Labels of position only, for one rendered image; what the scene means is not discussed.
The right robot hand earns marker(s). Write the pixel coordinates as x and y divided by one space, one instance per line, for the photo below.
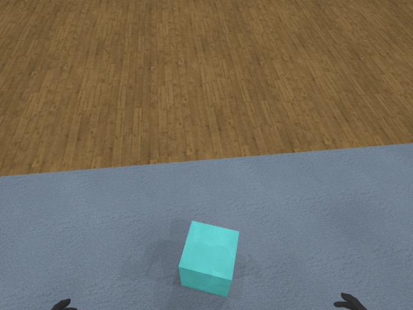
351 302

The carton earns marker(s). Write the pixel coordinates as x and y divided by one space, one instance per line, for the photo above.
207 261

